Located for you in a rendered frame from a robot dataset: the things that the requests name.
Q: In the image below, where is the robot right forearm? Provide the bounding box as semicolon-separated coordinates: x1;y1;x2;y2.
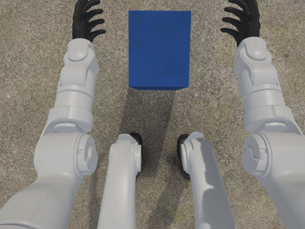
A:
233;37;305;139

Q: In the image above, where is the robot right shin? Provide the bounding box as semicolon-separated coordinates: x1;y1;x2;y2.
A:
185;132;215;174

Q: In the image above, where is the robot left forearm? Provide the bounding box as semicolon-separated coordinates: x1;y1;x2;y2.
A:
34;38;99;170

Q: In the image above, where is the robot left upper arm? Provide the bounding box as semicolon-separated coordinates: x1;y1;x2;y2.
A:
0;132;98;229

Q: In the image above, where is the carton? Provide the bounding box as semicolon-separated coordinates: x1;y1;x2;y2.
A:
128;10;191;90

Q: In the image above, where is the robot right upper arm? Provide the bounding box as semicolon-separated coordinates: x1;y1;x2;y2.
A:
241;132;305;229

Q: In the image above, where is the robot left hand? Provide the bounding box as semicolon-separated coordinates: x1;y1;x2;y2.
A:
72;0;106;43

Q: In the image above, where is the robot right hand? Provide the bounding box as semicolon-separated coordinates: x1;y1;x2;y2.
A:
220;0;261;48

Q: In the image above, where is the robot right foot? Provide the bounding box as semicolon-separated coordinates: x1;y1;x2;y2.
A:
177;134;191;180

